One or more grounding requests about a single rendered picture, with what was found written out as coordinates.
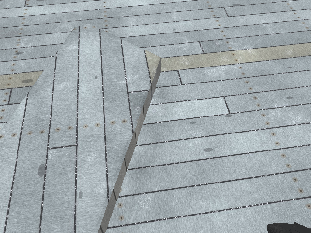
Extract right robot hand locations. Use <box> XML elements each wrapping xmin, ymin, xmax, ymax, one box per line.
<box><xmin>266</xmin><ymin>222</ymin><xmax>311</xmax><ymax>233</ymax></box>

